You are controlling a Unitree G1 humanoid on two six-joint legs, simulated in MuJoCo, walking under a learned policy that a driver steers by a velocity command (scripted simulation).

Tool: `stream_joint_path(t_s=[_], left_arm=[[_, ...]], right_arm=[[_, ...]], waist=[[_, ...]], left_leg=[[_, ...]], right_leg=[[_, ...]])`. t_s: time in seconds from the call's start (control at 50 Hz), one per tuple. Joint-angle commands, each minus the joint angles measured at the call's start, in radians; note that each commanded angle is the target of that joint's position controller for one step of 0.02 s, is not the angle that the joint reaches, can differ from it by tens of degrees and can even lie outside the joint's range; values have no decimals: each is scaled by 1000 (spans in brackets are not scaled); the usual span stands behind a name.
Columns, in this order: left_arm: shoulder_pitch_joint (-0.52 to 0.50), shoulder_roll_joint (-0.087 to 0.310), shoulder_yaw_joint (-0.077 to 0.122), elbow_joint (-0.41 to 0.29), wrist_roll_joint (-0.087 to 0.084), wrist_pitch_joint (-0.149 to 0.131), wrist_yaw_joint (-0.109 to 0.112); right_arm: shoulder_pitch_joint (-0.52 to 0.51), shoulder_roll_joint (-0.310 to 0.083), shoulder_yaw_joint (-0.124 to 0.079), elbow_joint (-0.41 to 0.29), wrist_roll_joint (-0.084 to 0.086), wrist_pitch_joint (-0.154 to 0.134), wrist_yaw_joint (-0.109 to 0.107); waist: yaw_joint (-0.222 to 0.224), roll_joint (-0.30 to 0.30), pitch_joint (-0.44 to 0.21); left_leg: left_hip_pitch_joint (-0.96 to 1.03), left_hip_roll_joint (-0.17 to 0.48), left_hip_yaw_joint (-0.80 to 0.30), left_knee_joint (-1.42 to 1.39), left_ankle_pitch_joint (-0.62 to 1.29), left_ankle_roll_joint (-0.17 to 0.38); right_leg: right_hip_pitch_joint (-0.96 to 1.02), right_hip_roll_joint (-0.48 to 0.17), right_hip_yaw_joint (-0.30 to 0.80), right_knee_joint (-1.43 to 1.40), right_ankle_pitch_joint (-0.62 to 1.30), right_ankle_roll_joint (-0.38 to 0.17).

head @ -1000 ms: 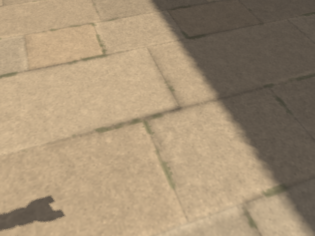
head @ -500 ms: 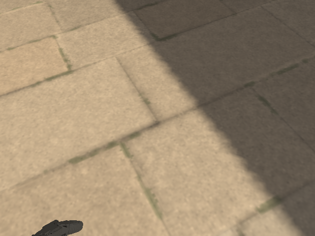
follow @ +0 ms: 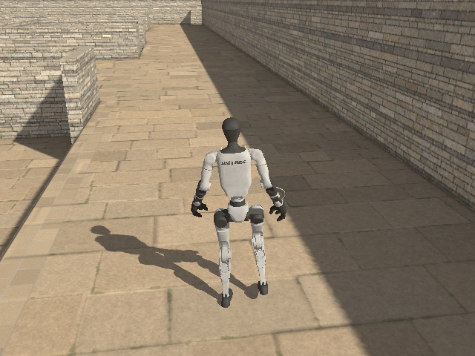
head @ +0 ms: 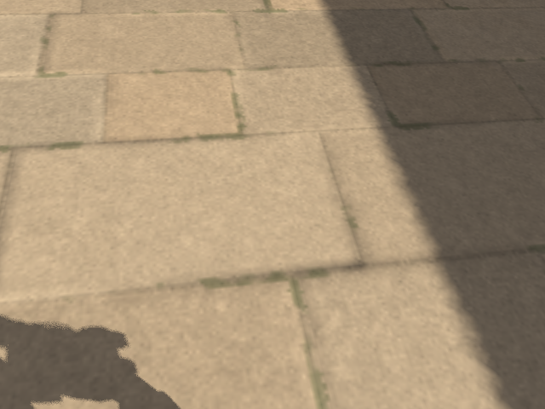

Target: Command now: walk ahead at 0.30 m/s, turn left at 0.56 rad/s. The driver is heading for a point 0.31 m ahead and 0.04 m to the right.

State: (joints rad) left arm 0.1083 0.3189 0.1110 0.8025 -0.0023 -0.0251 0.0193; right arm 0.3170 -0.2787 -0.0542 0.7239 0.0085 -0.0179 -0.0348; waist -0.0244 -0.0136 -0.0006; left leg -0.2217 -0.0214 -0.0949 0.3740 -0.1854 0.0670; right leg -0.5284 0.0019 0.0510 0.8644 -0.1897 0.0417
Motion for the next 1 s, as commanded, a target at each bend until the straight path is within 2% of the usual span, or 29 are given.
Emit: stream_joint_path(t_s=[0.02, 0.1, 0.16, 0.2, 0.22, 0.24, 0.26, 0.28, 0.3, 0.32, 0.34, 0.36, 0.38, 0.42, 0.44, 0.48, 0.54, 0.58, 0.6, 0.62, 0.64, 0.66, 0.68, 0.7, 0.72, 0.76, 0.84, 1.0], left_arm=[[-129, 46, 2, -83, -5, -45, -15], [-160, 49, -8, -92, -16, -68, -31], [-147, 68, -9, -93, -27, -88, -40], [-82, 77, -8, -70, -28, -101, -43], [-33, 78, -6, -51, -21, -106, -42], [31, 95, 0, -36, -8, -108, -35], [138, 139, 6, -22, 18, -108, -29], [195, 260, 33, 8, 33, -95, -31], [172, 188, 21, 5, 7, -92, -38], [140, 121, 0, -6, 0, -90, -38], [104, 91, -12, -13, 5, -85, -39], [71, 66, -23, -14, 1, -78, -37], [51, 50, -34, -12, 4, -73, -33], [42, 57, -37, 9, 10, -64, -25], [37, 72, -35, 18, 8, -58, -20], [46, 104, -30, 33, 4, -45, -14], [72, 123, -30, 58, -9, -31, -15], [56, 114, -36, 68, -24, -25, -16], [73, 99, -42, 80, -27, -26, -18], [104, 75, -52, 86, -8, -33, -21], [181, 49, -63, 90, 21, -43, -27], [213, 4, -79, 109, 16, -36, -25], [164, 28, -78, 104, 10, -21, -23], [141, 46, -75, 103, 7, -9, -20], [135, 65, -71, 110, 7, 4, -15], [157, 100, -62, 126, 5, 22, -6], [147, 78, -67, 149, 3, 34, 0], [131, 65, -68, 193, 6, 52, 12]], right_arm=[[10, -194, -56, -53, 7, -19, -9], [23, -212, -65, -52, 15, -12, -2], [17, -208, -64, -57, 16, -7, 5], [2, -179, -54, -59, 13, -5, 9], [4, -150, -43, -57, 10, -4, 10], [2, -106, -29, -56, 4, -6, 10], [-2, -35, -7, -70, -12, -10, 9], [28, -43, -8, -125, 6, -22, 2], [45, -145, -31, -101, 9, -26, -4], [14, -180, -42, -87, 6, -23, -4], [6, -165, -43, -75, -1, -16, -4], [-13, -155, -43, -82, -10, -10, -2], [-23, -133, -39, -85, -11, -6, 3], [-39, -74, -22, -92, -9, -2, 8], [-57, -52, -12, -99, -10, 0, 10], [-94, -36, -2, -106, -7, 1, 13], [-131, -67, -11, -113, -4, 10, 14], [-129, -69, -16, -109, -9, 11, 15], [-123, -82, -21, -108, -16, 9, 12], [-112, -132, -33, -114, -23, 9, 4], [-96, -189, -44, -121, -32, 15, -3], [-101, -105, -22, -104, -33, 23, 3], [-145, -58, -11, -108, -21, 26, 13], [-189, -59, -11, -110, -18, 27, 22], [-208, -71, -13, -113, -18, 23, 29], [-188, -102, -25, -96, -17, 10, 37], [-206, -79, -22, -67, -15, 4, 35], [-240, -79, -26, 5, -14, 9, 27]], waist=[[-25, 163, -11], [-44, 164, 14], [-36, 167, 7], [-1, 168, -7], [24, 156, -21], [57, 139, -40], [92, 3, -121], [53, -259, -120], [56, -182, -61], [58, -122, -16], [44, -97, -20], [33, -98, -9], [21, -104, -13], [12, -119, -32], [14, -124, -44], [31, -125, -69], [47, -116, -70], [24, -102, -53], [13, -82, -53], [16, -24, -85], [56, 93, -165], [54, 157, -232], [48, 140, -179], [53, 119, -128], [47, 98, -89], [41, 76, -81], [44, 55, -98], [50, 26, -43]], left_leg=[[153, 207, -287, -187, -215, 137], [75, 197, -322, -163, -241, 157], [35, 190, -378, -133, -257, 154], [11, 178, -379, -88, -249, 135], [-19, 149, -364, -43, -242, 116], [-72, 102, -322, 52, -196, 79], [-169, 14, -207, 316, -240, 19], [-434, -97, -88, 537, -424, -30], [-527, -34, -107, 683, -437, -57], [-533, -11, -117, 742, -369, -68], [-507, 3, -96, 752, -319, -82], [-498, 18, -82, 729, -279, -95], [-442, 33, -71, 684, -242, -105], [-342, 38, -1, 556, -176, -126], [-292, 44, 26, 485, -140, -133], [-188, 39, 62, 359, -62, -133], [-119, 25, 76, 237, 12, -113], [-35, 14, 87, 102, 101, -77], [43, 17, 74, 13, 202, -51], [164, 93, -6, 13, 458, -18], [334, 212, -111, 114, 744, 62], [343, 262, -152, 137, 711, 136], [274, 229, -148, 122, 592, 124], [218, 179, -110, 125, 491, 89], [179, 135, -75, 145, 477, 60], [151, 106, -45, 158, 520, 39], [154, 106, -38, 174, 571, 39], [96, 82, -19, 134, 345, 20]], right_leg=[[-119, -2, 26, -172, 44, 19], [-19, 13, 22, -300, 16, 25], [91, 24, 25, -366, -3, 7], [205, 16, 4, -431, 42, -20], [298, 13, -11, -470, 60, -36], [415, -34, 19, -496, 58, -61], [586, -197, 191, -520, 44, -117], [697, -377, 550, -586, 7, -279], [661, -415, 605, -592, -10, -326], [617, -367, 482, -574, 101, -302], [583, -314, 372, -565, 228, -273], [549, -288, 301, -559, 361, -258], [503, -256, 223, -560, 485, -243], [444, -205, 115, -559, 648, -240], [425, -191, 79, -555, 694, -238], [396, -184, 46, -552, 734, -231], [420, -202, 58, -535, 671, -227], [405, -195, 64, -497, 574, -204], [382, -173, 63, -471, 499, -172], [336, -135, 42, -425, 402, -120], [238, -71, 4, -358, 143, -68], [237, -60, -16, -345, -64, -29], [249, -56, -15, -381, -120, -17], [250, -51, -20, -414, -74, -16], [260, -46, -24, -431, -3, -17], [297, -45, -28, -424, 76, -20], [343, -53, -26, -423, 128, -24], [350, -46, -33, -454, 19, -30]])
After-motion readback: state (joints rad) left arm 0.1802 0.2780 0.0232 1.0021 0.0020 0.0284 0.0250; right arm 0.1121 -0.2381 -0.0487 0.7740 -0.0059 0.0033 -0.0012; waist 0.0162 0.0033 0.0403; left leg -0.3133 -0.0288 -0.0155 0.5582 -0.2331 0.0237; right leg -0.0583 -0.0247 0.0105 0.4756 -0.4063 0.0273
